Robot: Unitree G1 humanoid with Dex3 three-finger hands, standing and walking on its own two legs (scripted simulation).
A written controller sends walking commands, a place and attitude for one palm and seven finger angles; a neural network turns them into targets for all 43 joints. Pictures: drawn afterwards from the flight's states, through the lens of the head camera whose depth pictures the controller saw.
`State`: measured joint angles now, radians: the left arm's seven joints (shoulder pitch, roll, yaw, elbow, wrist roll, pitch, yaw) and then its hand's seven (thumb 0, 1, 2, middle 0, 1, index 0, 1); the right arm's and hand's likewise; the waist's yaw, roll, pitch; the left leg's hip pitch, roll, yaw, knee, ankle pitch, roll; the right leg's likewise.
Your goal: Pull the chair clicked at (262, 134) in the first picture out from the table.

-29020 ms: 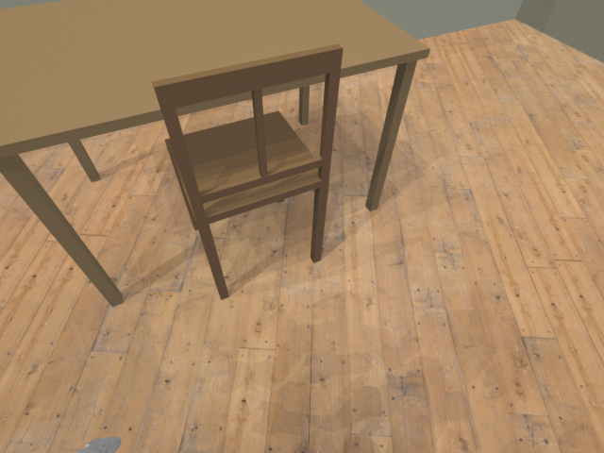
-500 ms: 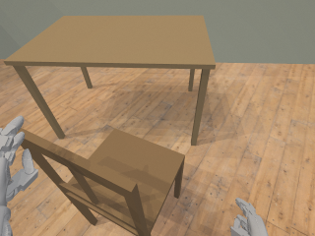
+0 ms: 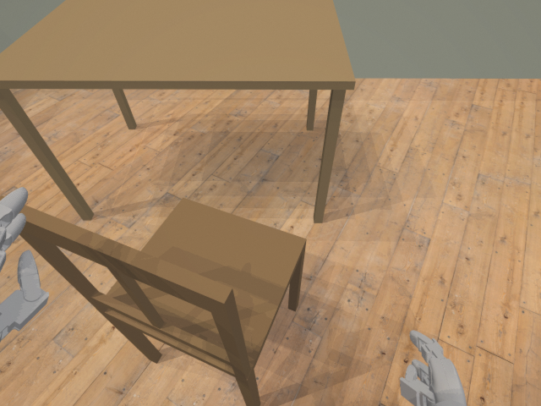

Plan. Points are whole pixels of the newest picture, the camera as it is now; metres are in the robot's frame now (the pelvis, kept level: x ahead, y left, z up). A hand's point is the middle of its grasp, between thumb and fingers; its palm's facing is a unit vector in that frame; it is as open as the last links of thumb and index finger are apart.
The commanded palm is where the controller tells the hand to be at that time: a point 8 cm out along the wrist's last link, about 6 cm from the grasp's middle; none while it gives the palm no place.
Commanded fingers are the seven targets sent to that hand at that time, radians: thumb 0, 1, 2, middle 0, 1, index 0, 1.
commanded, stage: step back with the hand held close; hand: left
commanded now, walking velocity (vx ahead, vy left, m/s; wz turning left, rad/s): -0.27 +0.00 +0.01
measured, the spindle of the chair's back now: (139, 297) +0.31 +0.27 -0.10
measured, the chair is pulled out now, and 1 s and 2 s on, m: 0.57 0.57 0.57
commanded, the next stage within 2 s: stop stepping back and stand still in 1.38 s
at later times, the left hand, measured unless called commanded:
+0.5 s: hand out of the picture +0.14 +0.27 +0.16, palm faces +0.43 -0.76 -0.48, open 7.4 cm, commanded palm +0.08 +0.30 +0.17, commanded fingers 0.00 0.90 0.90 -0.20 -0.30 -0.20 -0.30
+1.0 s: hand out of the picture +0.13 +0.27 +0.16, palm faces +0.41 -0.77 -0.49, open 7.4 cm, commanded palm +0.05 +0.31 +0.17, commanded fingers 0.00 0.90 0.90 -0.20 -0.30 -0.20 -0.30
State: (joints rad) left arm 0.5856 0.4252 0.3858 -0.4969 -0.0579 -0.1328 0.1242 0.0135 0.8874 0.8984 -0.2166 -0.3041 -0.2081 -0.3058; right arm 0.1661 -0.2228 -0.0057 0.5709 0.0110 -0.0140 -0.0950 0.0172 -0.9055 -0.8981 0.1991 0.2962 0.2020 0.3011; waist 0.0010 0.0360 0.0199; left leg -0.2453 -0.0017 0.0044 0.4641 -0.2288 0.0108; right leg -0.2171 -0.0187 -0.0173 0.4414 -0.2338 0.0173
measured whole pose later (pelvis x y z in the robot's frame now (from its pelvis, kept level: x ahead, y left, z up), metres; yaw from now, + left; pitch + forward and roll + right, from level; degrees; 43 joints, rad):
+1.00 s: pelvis -0.08 +0.01 -0.02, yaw +1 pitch +1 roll -3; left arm 0.56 0.46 0.46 -0.57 -0.03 -0.25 0.17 0.01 0.88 0.90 -0.22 -0.30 -0.21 -0.31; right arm 0.18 -0.20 -0.02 0.62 -0.01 -0.11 -0.09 0.02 -0.91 -0.90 0.20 0.30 0.20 0.30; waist -0.02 -0.01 0.04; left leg -0.47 0.01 -0.04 0.62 -0.17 0.02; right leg -0.43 0.02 -0.01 0.67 -0.29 0.01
